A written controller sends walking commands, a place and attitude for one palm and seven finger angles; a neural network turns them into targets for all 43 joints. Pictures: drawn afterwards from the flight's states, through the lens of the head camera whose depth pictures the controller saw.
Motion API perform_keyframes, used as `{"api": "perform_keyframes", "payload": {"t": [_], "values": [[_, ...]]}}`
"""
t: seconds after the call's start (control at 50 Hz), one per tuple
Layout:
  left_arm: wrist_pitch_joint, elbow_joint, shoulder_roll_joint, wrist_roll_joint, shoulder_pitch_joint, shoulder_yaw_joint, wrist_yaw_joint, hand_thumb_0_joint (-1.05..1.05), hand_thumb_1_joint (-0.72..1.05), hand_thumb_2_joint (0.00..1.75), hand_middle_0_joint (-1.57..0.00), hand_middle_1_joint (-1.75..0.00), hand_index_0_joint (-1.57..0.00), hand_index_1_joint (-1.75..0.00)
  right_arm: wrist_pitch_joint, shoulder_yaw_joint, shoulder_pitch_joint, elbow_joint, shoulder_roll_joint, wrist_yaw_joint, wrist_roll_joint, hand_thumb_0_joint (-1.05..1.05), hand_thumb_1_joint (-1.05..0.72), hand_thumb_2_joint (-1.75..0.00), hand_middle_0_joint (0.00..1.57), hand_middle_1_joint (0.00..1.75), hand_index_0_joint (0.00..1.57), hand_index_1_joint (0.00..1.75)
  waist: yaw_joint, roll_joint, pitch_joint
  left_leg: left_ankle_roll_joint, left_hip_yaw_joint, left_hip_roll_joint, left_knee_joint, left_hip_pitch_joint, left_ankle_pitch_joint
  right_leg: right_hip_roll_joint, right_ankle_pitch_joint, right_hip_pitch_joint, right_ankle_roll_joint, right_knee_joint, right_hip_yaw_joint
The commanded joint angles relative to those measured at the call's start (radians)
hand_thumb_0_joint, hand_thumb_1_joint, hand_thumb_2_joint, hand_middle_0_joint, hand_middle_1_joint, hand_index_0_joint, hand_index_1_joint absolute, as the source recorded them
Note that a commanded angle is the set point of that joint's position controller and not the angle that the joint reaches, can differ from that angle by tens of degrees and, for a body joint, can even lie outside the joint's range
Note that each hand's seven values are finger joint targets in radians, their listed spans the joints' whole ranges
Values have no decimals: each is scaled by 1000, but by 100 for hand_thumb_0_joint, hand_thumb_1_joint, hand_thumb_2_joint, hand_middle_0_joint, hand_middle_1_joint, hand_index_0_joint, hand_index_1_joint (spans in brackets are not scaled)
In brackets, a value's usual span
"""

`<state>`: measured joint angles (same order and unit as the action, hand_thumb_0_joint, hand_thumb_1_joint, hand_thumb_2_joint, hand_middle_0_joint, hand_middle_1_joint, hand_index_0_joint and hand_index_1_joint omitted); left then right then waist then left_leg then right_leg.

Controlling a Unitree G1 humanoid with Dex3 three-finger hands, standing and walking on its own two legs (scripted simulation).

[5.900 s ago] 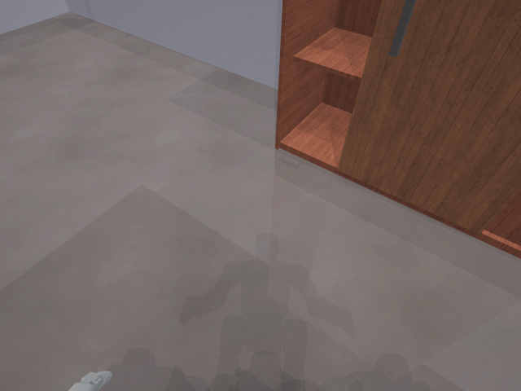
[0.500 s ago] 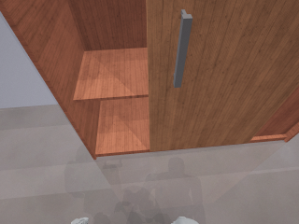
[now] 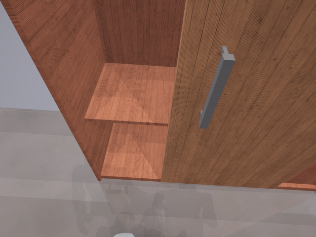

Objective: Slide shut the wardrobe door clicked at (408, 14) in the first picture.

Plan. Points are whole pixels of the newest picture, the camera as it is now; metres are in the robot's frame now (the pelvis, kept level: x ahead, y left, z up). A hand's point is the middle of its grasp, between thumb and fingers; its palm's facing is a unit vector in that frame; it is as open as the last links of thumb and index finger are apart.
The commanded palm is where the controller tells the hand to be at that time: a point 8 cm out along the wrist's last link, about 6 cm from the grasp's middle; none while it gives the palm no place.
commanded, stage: come to a stop and stand still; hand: right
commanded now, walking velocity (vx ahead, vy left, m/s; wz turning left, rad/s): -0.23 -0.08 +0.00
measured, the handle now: (212, 92) +0.49 -0.10 +0.10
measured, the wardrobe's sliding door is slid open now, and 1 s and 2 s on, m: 0.38 0.38 0.38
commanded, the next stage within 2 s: look again from close up in 1.26 s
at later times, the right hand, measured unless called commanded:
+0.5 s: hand out of the picture -0.03 -0.26 -0.16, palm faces +0.01 +0.97 -0.25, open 7.4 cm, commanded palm none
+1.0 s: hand out of the picture -0.03 -0.21 -0.16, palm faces +0.00 +0.98 -0.19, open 7.3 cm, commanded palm none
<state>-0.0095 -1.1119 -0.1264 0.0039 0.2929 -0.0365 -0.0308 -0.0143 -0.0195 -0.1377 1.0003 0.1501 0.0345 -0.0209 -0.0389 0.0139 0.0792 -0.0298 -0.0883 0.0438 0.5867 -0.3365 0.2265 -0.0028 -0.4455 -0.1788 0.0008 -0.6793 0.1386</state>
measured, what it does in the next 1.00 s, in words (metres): steps on the spot: right foot, then left foot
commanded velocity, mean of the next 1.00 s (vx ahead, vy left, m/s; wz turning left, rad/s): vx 0.03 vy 0.05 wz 0.00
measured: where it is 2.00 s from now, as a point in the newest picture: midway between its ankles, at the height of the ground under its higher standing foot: outside the picture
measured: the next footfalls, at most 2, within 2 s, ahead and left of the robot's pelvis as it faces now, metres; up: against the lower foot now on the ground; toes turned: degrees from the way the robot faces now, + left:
right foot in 0.24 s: +0.00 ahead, -0.15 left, +0.00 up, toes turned -3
left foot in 0.52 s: +0.02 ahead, +0.05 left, +0.00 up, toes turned +4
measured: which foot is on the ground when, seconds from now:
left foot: down 0.00-0.26, up 0.28-0.50, down 0.52-1.00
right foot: up 0.00-0.22, down 0.24-1.00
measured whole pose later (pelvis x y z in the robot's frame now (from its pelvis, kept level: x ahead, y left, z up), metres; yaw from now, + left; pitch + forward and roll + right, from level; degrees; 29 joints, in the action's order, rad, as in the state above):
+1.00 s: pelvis -0.03 -0.05 +0.01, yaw +1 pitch -1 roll +0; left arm 0.02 -1.13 -0.13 0.01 0.35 0.02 -0.03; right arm -0.02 0.01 -0.31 1.08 0.14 0.03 -0.01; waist -0.01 0.01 0.01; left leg -0.05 -0.07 -0.02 0.46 -0.21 0.23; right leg 0.00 -0.25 -0.17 -0.03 -0.44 0.08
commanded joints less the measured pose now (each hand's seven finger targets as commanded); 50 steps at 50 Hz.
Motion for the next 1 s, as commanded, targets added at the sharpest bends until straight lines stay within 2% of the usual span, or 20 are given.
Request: {"api": "perform_keyframes", "payload": {"t": [0.0, 0.04, 0.14, 0.16, 0.18, 0.2, 0.22, 0.24, 0.26, 0.3, 0.38, 0.44, 0.48, 0.5, 0.54, 0.58, 0.62, 0.68, 0.78, 0.98], "values": [[-20, 77, -79, -8, 9, -32, -9, 0, 90, 90, -20, -30, -20, -30, 16, -62, -122, -30, 206, 27, -4, 0, -90, -90, 20, 30, 20, 30, 66, -128, -188, -241, 267, 344, -147, 258, -952, -8, -164, -212, 21, -396, -159], [-32, 76, -68, -5, 16, -32, -3, 0, 90, 90, -20, -30, -20, -30, 22, -65, -61, -57, 198, 27, -7, 0, -90, -90, 20, 30, 20, 30, 43, -92, -178, -205, 216, 306, -174, 177, -768, -15, -125, -185, 29, -371, -160], [-24, 79, -54, 2, 91, -26, 8, 0, 90, 90, -20, -30, -20, -30, 33, -73, -22, -72, 198, 18, -15, 0, -90, -90, 20, 30, 20, 30, 19, -180, -175, -140, 195, 230, -205, 102, -323, -16, -2, -91, 30, -52, -104], [9, 141, -147, -10, 115, -42, 2, 0, 90, 90, -20, -30, -20, -30, 20, -61, -42, -83, 228, 59, -12, 0, -90, -90, 20, 30, 20, 30, -38, -73, -409, -108, 245, 245, 20, 372, -813, -11, 49, -84, 50, 137, -47], [14, 186, -135, -11, 30, -27, 5, 0, 90, 90, -20, -30, -20, -30, 28, -47, -84, -80, 221, 58, 16, 0, -90, -90, 20, 30, 20, 30, 10, 25, -314, -67, 112, 191, 68, 321, -635, -41, 213, -69, 33, 257, -57], [28, 214, -160, 12, 24, -25, 1, 0, 90, 90, -20, -30, -20, -30, 46, -30, -128, -90, 136, 42, 20, 0, -90, -90, 20, 30, 20, 30, 32, 211, -253, -13, 74, 93, 98, 150, -140, -156, 290, -81, -18, 319, -223], [16, 244, -231, 30, -16, -34, -2, 0, 90, 90, -20, -30, -20, -30, 57, -23, -136, -95, 109, 22, 12, 0, -90, -90, 20, 30, 20, 30, 49, 258, -156, 9, 28, 32, 87, 53, 88, -273, 258, -164, -87, 345, -330], [9, 265, -235, 34, -46, -38, -3, 0, 90, 90, -20, -30, -20, -30, 74, -25, -108, -98, 110, 7, -4, 0, -90, -90, 20, 30, 20, 30, 32, 212, -32, 12, 19, -18, 172, -11, 149, -272, 65, -247, -106, 433, -368], [6, 273, -250, 37, -61, -39, -5, 0, 90, 90, -20, -30, -20, -30, 77, -27, -102, -108, 105, -5, -13, 0, -90, -90, 20, 30, 20, 30, 32, 157, 59, 9, 48, -25, 250, -66, 161, -278, -27, -313, -122, 463, -391], [6, 281, -248, 41, -69, -30, -2, 0, 90, 90, -20, -30, -20, -30, 67, -33, -125, -112, 113, -25, -15, 0, -90, -90, 20, 30, 20, 30, 44, 90, 116, 4, 82, -20, 316, -124, 143, -267, -60, -318, -141, 467, -357], [17, 270, -273, 44, -22, -38, -7, 0, 90, 90, -20, -30, -20, -30, 49, -35, -150, -133, 115, -48, -18, 0, -90, -90, 20, 30, 20, 30, 27, 79, 59, 0, 65, -14, 159, -142, 171, -291, -11, -144, -165, 434, -354], [18, 263, -279, 38, -19, -38, -10, 0, 90, 90, -20, -30, -20, -30, 40, -34, -225, -121, 103, -52, -17, 0, -90, -90, 20, 30, 20, 30, 44, 37, -14, -8, 53, -38, -26, -16, 90, -273, 21, -124, -144, 362, -321], [18, 258, -238, 30, -21, -24, -7, 0, 90, 90, -20, -30, -20, -30, 30, -31, -252, -110, 117, -46, -17, 0, -90, -90, 20, 30, 20, 30, 49, -2, -13, -29, 121, -17, -147, 76, 38, -187, 16, -190, -99, 298, -245], [22, 260, -212, 26, -24, -15, -4, 0, 90, 90, -20, -30, -20, -30, 26, -29, -262, -107, 136, -42, -17, 0, -90, -90, 20, 30, 20, 30, 45, -22, -18, -56, 211, 35, -185, 67, 85, -127, -3, -204, -77, 249, -196], [22, 237, -166, 22, 13, 3, -3, 0, 90, 90, -20, -30, -20, -30, 11, -32, -239, -102, 167, -31, -10, 0, -90, -90, 20, 30, 20, 30, 20, -218, -71, -119, 366, 132, -312, 72, 222, -18, 19, -178, -40, 78, -65], [20, 197, -138, 19, 40, 12, 0, 0, 90, 90, -20, -30, -20, -30, 6, -28, -204, -95, 160, -19, -2, 0, -90, -90, 20, 30, 20, 30, 1, -165, -48, -147, 360, 160, -361, -6, 280, -21, 52, -101, -35, 76, -87], [26, 155, -128, 20, 77, 21, 4, 0, 90, 90, -20, -30, -20, -30, 5, -24, -177, -84, 145, -18, 2, 0, -90, -90, 20, 30, 20, 30, -12, -67, -21, -97, 264, 98, -295, -48, 244, -37, 140, -29, -38, 209, -120], [39, 131, -162, 21, 48, 20, 4, 0, 90, 90, -20, -30, -20, -30, 3, -10, -217, -50, 119, -21, 2, 0, -90, -90, 20, 30, 20, 30, 33, 91, 10, -40, 145, 11, -178, 29, 114, -136, 72, -116, -63, 375, -253], [52, 92, -141, 12, 55, 29, -1, 0, 90, 90, -20, -30, -20, -30, -10, 1, -252, 4, 95, -15, 4, 0, -90, -90, 20, 30, 20, 30, 57, -5, -21, -34, 144, 36, -181, 171, -44, -116, 176, -157, -60, 363, -215], [50, 9, -93, 7, 96, 44, -2, 0, 90, 90, -20, -30, -20, -30, -23, 13, -231, 57, 79, -1, 13, 0, -90, -90, 20, 30, 20, 30, 39, -29, -22, -34, 160, 66, -234, 174, -104, -95, 281, -78, -38, 343, -175]]}}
